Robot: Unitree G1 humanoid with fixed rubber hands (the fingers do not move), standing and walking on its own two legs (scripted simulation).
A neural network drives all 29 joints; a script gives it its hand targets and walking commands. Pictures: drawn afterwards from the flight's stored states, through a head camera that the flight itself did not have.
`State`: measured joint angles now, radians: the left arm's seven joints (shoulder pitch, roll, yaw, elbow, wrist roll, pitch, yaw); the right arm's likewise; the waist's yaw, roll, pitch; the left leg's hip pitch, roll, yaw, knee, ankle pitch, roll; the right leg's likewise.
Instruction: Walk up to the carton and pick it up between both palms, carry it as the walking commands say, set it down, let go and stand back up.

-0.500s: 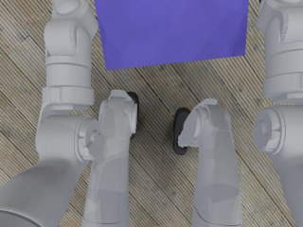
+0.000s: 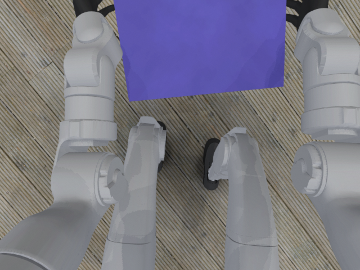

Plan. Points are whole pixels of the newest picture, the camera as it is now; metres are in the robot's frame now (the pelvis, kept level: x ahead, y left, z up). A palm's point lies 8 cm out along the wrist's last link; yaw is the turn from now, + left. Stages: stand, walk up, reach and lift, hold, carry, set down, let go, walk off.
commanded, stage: reach and lift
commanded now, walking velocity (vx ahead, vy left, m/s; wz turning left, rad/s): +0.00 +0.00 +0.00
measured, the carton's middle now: (196, 28) +0.54 +0.01 -0.15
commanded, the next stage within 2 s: none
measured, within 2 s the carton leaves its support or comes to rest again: neither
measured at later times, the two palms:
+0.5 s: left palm (68, 6) +0.48 +0.19 +0.02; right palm (343, 8) +0.51 -0.17 +0.01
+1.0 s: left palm out of the picture +0.46 +0.19 +0.14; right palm out of the picture +0.48 -0.16 +0.14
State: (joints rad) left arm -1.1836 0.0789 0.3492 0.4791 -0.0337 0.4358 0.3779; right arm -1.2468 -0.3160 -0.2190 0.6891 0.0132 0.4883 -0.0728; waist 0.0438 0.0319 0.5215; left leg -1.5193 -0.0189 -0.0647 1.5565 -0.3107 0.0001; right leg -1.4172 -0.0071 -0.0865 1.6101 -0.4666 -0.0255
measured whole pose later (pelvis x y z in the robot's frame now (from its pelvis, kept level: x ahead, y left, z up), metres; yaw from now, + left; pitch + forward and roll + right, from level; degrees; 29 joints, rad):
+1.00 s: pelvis +0.06 +0.01 +0.14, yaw +1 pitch +20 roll -3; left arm -0.77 -0.09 0.45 0.62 0.17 0.44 0.25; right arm -0.77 -0.11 -0.35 0.72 -0.19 0.52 0.00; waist 0.03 0.03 -0.09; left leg -1.13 -0.02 -0.06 0.99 -0.21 0.01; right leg -1.03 0.00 -0.07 1.02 -0.34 -0.02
